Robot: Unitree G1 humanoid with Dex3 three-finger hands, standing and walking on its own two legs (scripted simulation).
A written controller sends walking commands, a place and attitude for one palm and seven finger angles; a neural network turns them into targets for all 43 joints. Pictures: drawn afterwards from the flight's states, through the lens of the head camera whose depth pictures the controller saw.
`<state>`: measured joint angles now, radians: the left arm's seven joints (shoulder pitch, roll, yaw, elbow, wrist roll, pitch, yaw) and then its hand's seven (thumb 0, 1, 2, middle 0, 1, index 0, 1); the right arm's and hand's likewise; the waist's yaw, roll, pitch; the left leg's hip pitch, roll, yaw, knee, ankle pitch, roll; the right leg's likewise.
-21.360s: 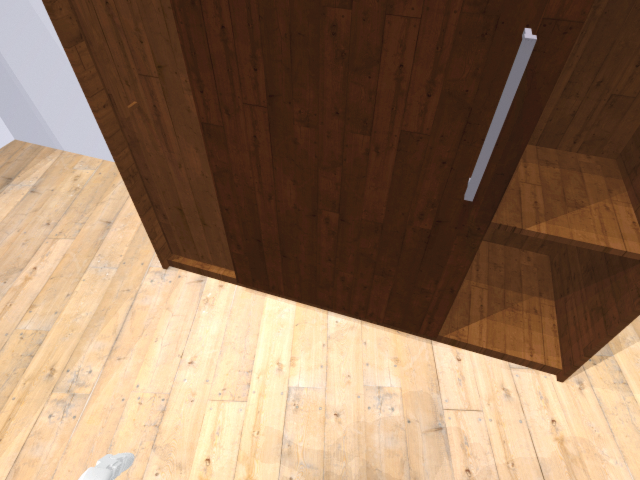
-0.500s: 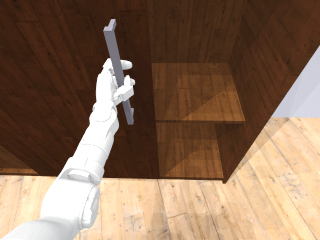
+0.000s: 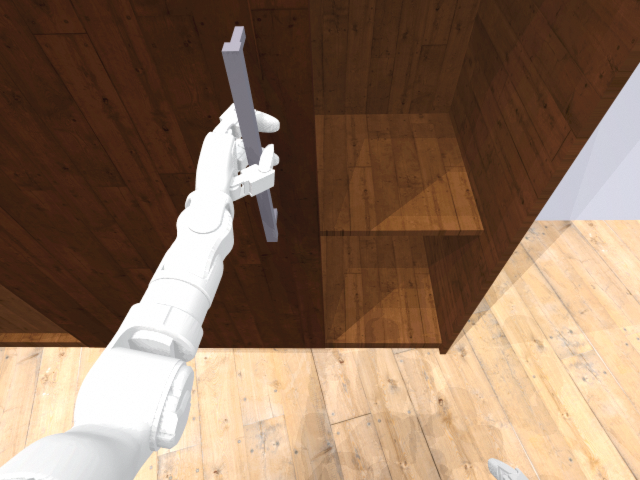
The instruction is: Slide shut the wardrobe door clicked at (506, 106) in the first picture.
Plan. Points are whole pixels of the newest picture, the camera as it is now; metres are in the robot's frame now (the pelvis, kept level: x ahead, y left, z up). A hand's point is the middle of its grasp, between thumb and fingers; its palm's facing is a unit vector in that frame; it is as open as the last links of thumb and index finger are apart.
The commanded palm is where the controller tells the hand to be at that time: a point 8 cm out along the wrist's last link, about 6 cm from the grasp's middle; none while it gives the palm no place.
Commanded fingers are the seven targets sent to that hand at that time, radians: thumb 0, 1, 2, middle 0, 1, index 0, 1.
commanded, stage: step sideways, sliding the door along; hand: left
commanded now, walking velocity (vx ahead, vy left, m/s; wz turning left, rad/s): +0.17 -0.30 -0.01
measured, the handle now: (258, 156) +0.51 +0.10 +0.11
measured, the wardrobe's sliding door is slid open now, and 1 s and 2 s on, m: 0.36 0.30 0.00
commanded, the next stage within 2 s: none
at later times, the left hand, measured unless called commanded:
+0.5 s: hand (283, 169) +0.46 +0.06 +0.13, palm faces +0.13 -0.99 -0.09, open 5.8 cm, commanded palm +0.44 +0.05 +0.13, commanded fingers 0.00 0.90 0.90 -0.45 -1.40 -0.45 -1.40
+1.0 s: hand (334, 165) +0.47 -0.01 +0.13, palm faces +0.39 -0.91 -0.11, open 6.2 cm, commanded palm +0.44 -0.04 +0.13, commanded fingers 0.00 0.90 0.90 -0.45 -1.40 -0.45 -1.40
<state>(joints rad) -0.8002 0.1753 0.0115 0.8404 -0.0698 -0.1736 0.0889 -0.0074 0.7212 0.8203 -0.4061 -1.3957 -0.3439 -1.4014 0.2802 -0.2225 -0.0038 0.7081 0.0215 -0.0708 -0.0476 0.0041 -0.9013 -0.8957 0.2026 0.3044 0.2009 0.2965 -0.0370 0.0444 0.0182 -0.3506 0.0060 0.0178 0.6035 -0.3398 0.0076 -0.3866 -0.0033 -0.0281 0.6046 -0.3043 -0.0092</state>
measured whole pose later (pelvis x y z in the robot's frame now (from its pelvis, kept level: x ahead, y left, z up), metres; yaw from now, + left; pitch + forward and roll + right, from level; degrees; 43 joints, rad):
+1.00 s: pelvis +0.08 -0.25 -0.01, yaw +9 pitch -4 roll +1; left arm -0.63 0.22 0.07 0.37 -0.12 -0.06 0.16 0.01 0.78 0.87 -0.45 -1.40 -0.15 -1.40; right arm 0.10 -0.24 -0.06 0.62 0.04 -0.07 -0.02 0.01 -0.90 -0.90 0.20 0.30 0.20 0.30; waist 0.11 0.04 0.30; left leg -0.18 0.20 0.06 0.57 -0.29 -0.13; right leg -0.41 0.00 -0.01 0.89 -0.43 -0.01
